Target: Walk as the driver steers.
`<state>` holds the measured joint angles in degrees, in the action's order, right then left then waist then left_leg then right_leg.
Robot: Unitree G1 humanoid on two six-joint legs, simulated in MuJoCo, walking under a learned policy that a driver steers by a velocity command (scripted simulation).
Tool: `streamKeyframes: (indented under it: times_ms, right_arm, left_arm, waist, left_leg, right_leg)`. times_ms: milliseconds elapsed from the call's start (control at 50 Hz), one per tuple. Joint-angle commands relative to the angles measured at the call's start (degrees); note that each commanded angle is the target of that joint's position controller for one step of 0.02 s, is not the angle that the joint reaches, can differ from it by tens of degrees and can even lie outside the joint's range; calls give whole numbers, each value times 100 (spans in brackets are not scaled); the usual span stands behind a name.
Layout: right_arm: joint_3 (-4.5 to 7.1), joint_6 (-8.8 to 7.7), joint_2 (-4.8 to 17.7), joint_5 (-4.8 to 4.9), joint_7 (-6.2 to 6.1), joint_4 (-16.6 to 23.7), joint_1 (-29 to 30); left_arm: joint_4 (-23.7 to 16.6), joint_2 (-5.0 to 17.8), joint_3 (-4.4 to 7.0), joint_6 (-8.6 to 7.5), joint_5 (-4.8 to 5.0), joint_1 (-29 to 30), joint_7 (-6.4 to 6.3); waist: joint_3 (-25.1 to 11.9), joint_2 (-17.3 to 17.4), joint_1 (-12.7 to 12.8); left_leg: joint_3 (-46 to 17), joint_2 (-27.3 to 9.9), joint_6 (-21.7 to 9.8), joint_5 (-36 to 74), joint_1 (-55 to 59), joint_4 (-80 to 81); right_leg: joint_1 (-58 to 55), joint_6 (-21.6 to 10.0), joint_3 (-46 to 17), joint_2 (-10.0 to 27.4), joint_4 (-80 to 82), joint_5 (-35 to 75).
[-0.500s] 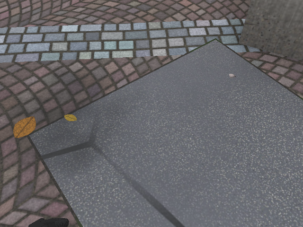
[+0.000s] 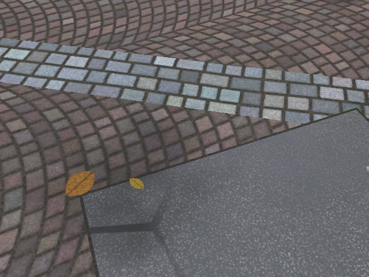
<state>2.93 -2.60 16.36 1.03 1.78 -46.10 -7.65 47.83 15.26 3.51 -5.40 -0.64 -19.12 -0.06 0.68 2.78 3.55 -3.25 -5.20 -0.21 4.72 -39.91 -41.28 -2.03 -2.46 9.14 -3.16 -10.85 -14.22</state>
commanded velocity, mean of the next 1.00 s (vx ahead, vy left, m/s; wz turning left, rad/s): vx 0.50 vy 0.00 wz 0.24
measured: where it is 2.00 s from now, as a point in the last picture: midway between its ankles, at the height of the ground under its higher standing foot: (158, 137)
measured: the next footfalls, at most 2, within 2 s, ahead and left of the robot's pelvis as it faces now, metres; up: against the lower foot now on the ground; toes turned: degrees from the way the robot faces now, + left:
left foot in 0.16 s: +0.26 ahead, +0.13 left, +0.00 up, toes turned +8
right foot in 0.66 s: +0.59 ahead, -0.03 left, +0.00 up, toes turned +13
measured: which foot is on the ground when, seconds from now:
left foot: up 0.00-0.14, down 0.16-0.68, up 0.70-1.00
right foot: down 0.00-0.18, up 0.20-0.64, down 0.66-1.00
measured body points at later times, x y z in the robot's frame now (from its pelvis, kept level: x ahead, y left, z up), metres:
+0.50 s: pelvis +0.29 +0.05 +0.00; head +0.32 +0.07 +0.45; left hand +0.42 +0.34 -0.09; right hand +0.42 -0.20 -0.11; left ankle +0.22 +0.12 -0.74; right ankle +0.50 -0.09 -0.69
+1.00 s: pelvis +0.58 +0.06 +0.01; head +0.61 +0.06 +0.45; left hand +0.54 +0.33 -0.12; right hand +0.82 -0.14 -0.10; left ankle +0.70 +0.27 -0.68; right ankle +0.55 -0.04 -0.74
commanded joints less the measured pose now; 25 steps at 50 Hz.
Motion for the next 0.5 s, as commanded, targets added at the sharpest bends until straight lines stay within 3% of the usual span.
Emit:
streamKeyframes:
  times_ms: [20, 60, 100, 120, 140, 160, 180, 200, 220, 240, 260, 280, 300, 340, 380, 440, 500]
  right_arm:
    - [-17, -82, 178, 1, 110, 644, 794]
    - [-9, -82, 215, 6, 190, 828, 963]
    - [61, -67, 352, 9, 246, 927, 794]
    - [135, -45, 479, 9, 246, 901, 464]
    - [269, -32, 706, 24, 221, 763, -227]
    - [460, -9, 1065, 32, 130, 553, -1177]
    - [622, 32, 1716, 27, 4, 480, -1669]
    - [548, -25, 1639, 37, 17, 614, -1642]
    - [434, -53, 1219, -15, 10, 600, -1593]
    - [385, -86, 1015, 0, -4, 620, -1290]
    - [315, -92, 809, 7, -16, 684, -879]
    - [238, -98, 590, -45, -36, 775, -583]
    - [205, -101, 526, -110, -49, 839, -463]
    - [220, -146, 614, -99, -73, 792, -483]
    - [255, -179, 761, -86, -128, 695, -629]
    - [254, -164, 807, -47, -179, 585, -821]
    - [258, -150, 881, -21, -179, 418, -1153]
  left_arm:
    - [-174, 926, 223, 5, 62, -34, -55]
    - [-95, 982, 246, 114, 104, -105, -74]
    - [-119, 1135, 283, 213, 121, 5, -131]
    - [-142, 1217, 304, 265, 125, 50, -173]
    - [-166, 1259, 308, 320, 121, 119, -209]
    - [-227, 1242, 282, 316, 125, 186, -247]
    - [-470, 597, 75, 184, -65, -287, -175]
    - [-584, 447, -46, -69, -5, -232, -64]
    - [-723, 901, 82, -235, 239, 492, 31]
    - [-845, 880, 57, -317, 296, 781, 47]
    - [-762, 828, 63, -322, 187, 762, 9]
    - [-700, 885, 115, -262, 86, 678, -18]
    - [-670, 861, 128, -176, 58, 551, -7]
    - [-636, 664, 96, -46, 20, 391, -13]
    - [-754, 537, 43, 12, 1, 715, -35]
    - [-873, 415, -24, -23, 23, 1321, 6]
    - [-986, 419, -45, -73, 111, 1822, 89]
  waist:
    - [479, -415, 121]
    - [482, -472, 115]
    - [211, -693, -89]
    - [-54, -836, -298]
    - [-441, -838, -692]
    - [-920, -625, -1196]
    - [-1578, 702, -949]
    - [-2405, 833, -864]
    - [-1878, 324, -1139]
    - [-1160, 60, -991]
    - [-690, -341, -688]
    - [-441, -273, -481]
    - [-378, -123, -336]
    - [-335, -51, -231]
    - [-170, -19, -309]
    - [-61, 60, -571]
    - [58, 135, -824]
  left_leg:
    - [222, 21, -128, 36, -128, 470]
    - [422, 118, -257, -490, -224, 630]
    - [777, 423, -454, -1102, 305, 654]
    - [950, 642, -574, -1408, 804, 598]
    - [1027, 870, -740, -1424, 1725, 740]
    - [646, 839, -1002, -1080, 3331, 1091]
    - [-1871, -651, -1855, -1045, 5647, 1042]
    - [-4552, -1501, -2651, -1776, 6605, 2073]
    - [-3806, -1283, -2251, -1894, 6314, 2308]
    - [-2979, -1049, -1997, -1642, 5478, 2352]
    - [-2309, -826, -1784, -1087, 4540, 2421]
    - [-1858, -656, -1691, -486, 3833, 2555]
    - [-1674, -563, -1678, -169, 3372, 2700]
    - [-1261, -469, -1711, 405, 2879, 2885]
    - [-898, -359, -1636, 636, 2684, 3020]
    - [-461, -78, -1313, 263, 2653, 3024]
    - [-608, -250, -1240, -481, 2900, 3042]
  right_leg:
    - [21, -647, -249, 1759, 306, 2144]
    - [-440, -579, -151, 1888, -34, 2825]
    - [-648, -441, 23, 1908, -696, 4687]
    - [-677, -369, 95, 1889, -1267, 5675]
    - [-468, -256, 198, 1779, -2222, 6111]
    - [461, -38, 275, 1560, -3590, 5343]
    - [2897, 323, 197, 819, -5750, 1224]
    - [4273, 419, -1067, -87, -6966, -2030]
    - [4880, 279, -1583, 320, -7083, -1645]
    - [4947, 173, -1491, 575, -6642, -1129]
    - [4627, 189, -1405, 829, -6069, -784]
    - [4188, 246, -1364, 994, -5673, -552]
    - [3824, 303, -1352, 1060, -5525, -419]
    - [3576, 466, -1209, 1078, -5113, -207]
    - [3687, 586, -1124, 1073, -4455, 371]
    - [3462, 566, -1035, 908, -3074, 1662]
    - [3306, 501, -1011, 726, -2313, 2287]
